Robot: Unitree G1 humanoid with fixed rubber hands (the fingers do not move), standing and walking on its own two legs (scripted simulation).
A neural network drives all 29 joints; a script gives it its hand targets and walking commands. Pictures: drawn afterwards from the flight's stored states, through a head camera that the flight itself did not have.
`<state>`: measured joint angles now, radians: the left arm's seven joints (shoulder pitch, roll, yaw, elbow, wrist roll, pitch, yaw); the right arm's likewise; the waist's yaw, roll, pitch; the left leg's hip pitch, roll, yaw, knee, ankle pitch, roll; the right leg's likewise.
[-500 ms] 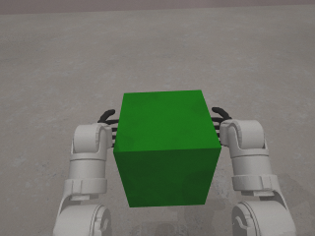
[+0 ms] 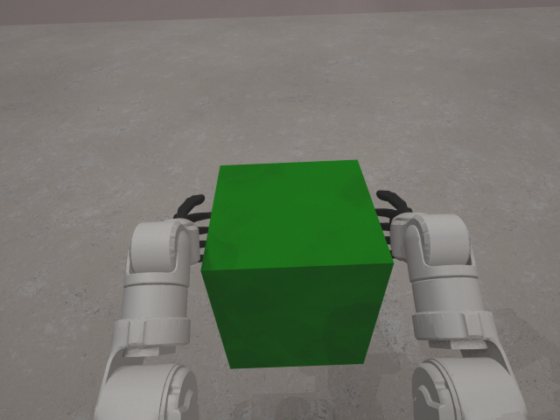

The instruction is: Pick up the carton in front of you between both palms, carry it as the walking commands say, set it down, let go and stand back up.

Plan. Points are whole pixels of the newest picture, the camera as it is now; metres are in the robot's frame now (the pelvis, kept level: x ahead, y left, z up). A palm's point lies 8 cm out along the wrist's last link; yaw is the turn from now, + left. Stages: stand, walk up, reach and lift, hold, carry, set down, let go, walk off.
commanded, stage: carry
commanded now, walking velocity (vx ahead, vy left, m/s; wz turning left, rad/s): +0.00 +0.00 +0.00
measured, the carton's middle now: (292, 266) +0.35 +0.00 +0.05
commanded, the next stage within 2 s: none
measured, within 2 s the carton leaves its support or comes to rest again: neither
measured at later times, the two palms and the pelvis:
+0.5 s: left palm (185, 238) +0.35 +0.15 +0.13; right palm (402, 233) +0.35 -0.15 +0.13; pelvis +0.00 +0.00 +0.00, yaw +0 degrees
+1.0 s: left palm (184, 187) +0.46 +0.17 +0.13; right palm (367, 185) +0.45 -0.13 +0.13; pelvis +0.11 +0.02 +0.01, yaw +2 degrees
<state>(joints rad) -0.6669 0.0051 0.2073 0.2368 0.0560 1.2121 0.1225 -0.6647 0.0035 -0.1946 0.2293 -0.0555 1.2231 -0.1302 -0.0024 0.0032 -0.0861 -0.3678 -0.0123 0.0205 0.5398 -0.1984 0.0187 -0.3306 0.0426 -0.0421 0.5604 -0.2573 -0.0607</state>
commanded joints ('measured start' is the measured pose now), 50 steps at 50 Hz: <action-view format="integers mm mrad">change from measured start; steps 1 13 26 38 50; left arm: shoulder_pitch -727 -726 -725 -732 -693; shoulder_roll -1121 -1121 -1120 -1111 -1123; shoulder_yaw -560 -560 -560 -565 -591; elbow -117 -117 -117 -126 -178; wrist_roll -417 -417 -416 -417 -417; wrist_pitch -21 -21 -21 -30 -9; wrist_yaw -240 -241 -241 -225 -199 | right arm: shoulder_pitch -741 -740 -739 -719 -760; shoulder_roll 1116 1117 1116 1114 1106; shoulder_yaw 556 557 557 544 602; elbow -125 -125 -125 -71 -261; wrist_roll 412 412 412 429 467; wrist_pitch -36 -36 -36 -35 -39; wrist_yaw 233 233 233 238 219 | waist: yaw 1 1 1 8 -61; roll -3 -3 -3 -87 125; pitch -368 -368 -368 -321 -294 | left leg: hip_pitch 157 157 157 190 513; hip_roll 134 134 135 3 246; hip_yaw -108 -107 -107 65 -203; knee -47 -46 -46 -60 -211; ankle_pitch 109 110 111 -128 240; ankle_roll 39 39 38 57 188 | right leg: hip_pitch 105 106 109 28 -482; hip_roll -172 -172 -172 -213 -94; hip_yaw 137 137 136 179 -33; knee -88 -88 -88 -98 324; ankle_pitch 158 162 167 -151 -19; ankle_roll -19 -20 -20 -94 56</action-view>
